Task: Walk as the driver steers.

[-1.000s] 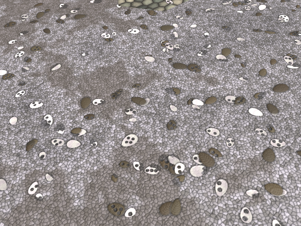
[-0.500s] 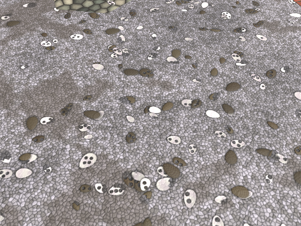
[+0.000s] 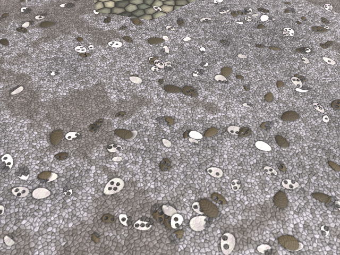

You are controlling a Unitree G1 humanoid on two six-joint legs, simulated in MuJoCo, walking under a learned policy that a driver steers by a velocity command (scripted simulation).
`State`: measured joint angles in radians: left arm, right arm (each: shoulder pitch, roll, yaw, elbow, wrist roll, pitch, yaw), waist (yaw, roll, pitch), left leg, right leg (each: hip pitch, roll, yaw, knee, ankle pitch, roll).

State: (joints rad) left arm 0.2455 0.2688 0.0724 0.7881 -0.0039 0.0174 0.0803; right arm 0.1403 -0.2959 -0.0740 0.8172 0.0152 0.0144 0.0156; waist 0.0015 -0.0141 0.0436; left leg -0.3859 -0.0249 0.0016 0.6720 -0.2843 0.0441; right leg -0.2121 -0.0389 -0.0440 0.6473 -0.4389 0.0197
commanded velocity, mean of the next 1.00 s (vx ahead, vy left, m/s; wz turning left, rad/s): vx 0.20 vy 0.00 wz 0.24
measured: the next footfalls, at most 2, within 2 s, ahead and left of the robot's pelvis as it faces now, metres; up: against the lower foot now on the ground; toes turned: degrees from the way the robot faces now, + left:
right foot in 0.40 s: +0.09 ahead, -0.13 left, +0.00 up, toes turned +19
left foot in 0.82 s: +0.12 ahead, +0.16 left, +0.00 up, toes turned +17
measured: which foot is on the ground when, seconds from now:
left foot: down 0.00-0.40, up 0.42-0.80, down 0.82-1.00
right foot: down 0.00-0.00, up 0.02-0.38, down 0.40-0.82, up 0.84-1.00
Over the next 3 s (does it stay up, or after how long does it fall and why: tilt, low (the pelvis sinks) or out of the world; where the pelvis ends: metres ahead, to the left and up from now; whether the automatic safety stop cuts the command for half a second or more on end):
stays up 1.22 0.35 0.02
